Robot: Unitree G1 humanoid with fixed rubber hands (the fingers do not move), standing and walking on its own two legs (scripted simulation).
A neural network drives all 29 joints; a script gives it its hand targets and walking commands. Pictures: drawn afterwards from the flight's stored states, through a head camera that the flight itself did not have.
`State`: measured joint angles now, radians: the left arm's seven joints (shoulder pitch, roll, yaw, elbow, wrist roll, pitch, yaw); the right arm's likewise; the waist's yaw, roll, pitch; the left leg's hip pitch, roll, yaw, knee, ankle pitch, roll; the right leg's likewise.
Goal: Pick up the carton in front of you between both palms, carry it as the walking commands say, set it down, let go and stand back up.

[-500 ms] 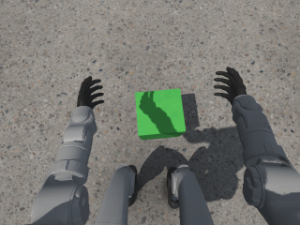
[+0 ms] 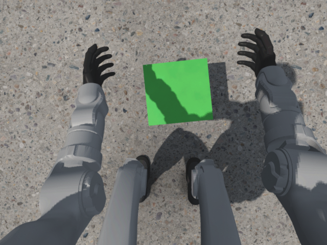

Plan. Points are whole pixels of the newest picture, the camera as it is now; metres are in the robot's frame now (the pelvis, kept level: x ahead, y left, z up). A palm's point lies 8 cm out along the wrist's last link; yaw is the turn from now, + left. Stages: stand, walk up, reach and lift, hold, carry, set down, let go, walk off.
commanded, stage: reach and lift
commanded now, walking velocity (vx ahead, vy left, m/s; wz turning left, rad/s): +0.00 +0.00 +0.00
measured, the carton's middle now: (176, 97) +0.46 -0.03 -0.46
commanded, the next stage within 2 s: none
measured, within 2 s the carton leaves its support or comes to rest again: leaves its support in 1.40 s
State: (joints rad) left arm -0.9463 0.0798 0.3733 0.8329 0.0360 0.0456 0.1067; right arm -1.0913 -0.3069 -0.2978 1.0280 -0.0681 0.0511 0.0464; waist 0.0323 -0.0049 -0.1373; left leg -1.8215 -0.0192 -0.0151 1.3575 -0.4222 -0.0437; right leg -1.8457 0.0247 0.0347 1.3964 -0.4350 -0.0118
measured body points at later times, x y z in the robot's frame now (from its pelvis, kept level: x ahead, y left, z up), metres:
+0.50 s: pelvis -0.06 +0.01 -0.19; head +0.30 -0.02 +0.07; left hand +0.47 +0.17 -0.37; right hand +0.49 -0.21 -0.37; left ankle +0.07 +0.14 -0.55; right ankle +0.06 -0.11 -0.55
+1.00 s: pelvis -0.05 +0.01 -0.21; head +0.31 -0.02 +0.05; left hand +0.47 +0.16 -0.39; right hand +0.49 -0.19 -0.40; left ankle +0.07 +0.14 -0.55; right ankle +0.06 -0.11 -0.55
